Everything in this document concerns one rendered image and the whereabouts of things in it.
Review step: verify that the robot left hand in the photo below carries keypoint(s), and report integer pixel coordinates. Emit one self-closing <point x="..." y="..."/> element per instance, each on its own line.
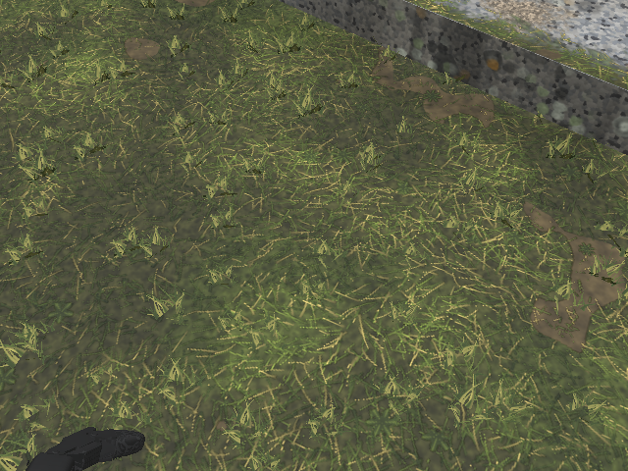
<point x="87" y="447"/>

